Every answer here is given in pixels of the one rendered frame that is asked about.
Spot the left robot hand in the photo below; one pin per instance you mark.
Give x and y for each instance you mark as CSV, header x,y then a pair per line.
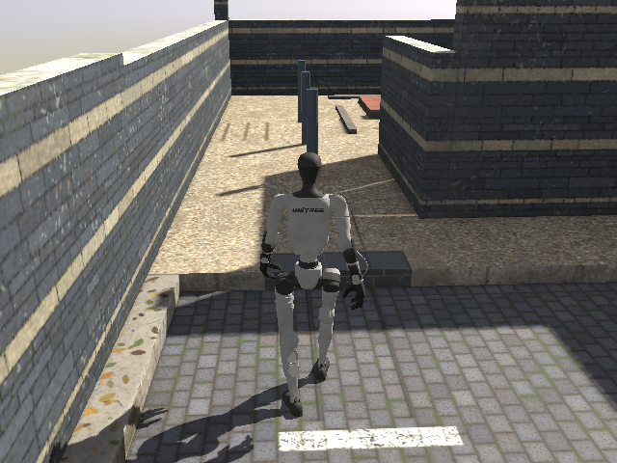
x,y
272,264

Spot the left robot forearm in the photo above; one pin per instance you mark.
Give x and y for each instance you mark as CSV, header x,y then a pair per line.
x,y
266,251

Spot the right robot forearm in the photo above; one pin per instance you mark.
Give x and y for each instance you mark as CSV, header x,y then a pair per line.
x,y
352,263

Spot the robot right thigh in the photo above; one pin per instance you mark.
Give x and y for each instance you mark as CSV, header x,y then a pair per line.
x,y
330,282

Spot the left robot upper arm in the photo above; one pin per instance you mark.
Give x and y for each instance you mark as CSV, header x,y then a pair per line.
x,y
278,203

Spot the right robot upper arm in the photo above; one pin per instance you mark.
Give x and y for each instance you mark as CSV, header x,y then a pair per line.
x,y
342,218

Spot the right robot hand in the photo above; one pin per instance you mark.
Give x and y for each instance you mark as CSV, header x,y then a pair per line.
x,y
360,289

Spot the left robot foot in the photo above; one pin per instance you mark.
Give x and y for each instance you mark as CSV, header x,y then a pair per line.
x,y
295,408

